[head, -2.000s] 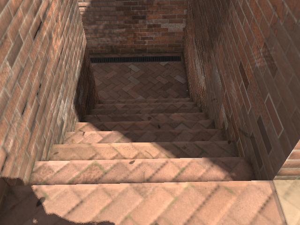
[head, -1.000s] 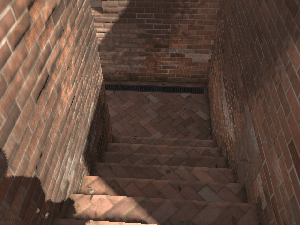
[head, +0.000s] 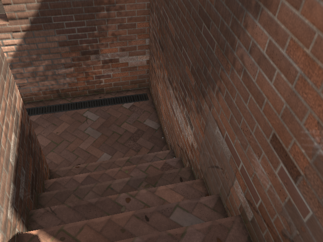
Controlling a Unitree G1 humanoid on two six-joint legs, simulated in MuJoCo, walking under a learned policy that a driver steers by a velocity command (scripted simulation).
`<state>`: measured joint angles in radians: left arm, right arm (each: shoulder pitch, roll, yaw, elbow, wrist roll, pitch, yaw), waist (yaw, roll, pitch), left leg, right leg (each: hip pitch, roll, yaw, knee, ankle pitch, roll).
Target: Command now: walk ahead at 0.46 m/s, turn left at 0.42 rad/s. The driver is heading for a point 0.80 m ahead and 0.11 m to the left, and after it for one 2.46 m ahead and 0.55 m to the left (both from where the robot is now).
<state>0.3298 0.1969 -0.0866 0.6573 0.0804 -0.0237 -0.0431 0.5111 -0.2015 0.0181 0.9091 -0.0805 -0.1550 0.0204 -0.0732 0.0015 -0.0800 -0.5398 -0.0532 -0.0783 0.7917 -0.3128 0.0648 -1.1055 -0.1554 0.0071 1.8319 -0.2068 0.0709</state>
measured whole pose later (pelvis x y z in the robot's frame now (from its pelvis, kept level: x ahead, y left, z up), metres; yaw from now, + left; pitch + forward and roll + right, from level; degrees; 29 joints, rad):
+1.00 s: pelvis +0.10 -0.03 +0.01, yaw +28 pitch +3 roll +1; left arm 0.25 0.23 0.05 0.86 0.03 -0.06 -0.04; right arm 0.23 -0.22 -0.03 0.79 -0.03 -0.04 0.08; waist 0.03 -0.02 -0.05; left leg -0.37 -0.01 0.13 0.62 -0.30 0.06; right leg -0.55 -0.07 0.00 1.08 -0.40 0.11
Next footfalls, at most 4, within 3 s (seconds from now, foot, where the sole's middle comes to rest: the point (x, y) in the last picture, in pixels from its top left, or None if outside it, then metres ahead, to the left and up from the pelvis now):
0.16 right None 0.12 -0.20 -0.75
0.82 left None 0.11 0.08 -0.74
1.30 right None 0.17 -0.16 -0.75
1.74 left None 0.37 0.05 -0.93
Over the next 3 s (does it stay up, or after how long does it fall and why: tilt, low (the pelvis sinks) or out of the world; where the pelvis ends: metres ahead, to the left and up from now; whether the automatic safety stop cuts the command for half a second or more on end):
stays up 0.37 -0.07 -0.19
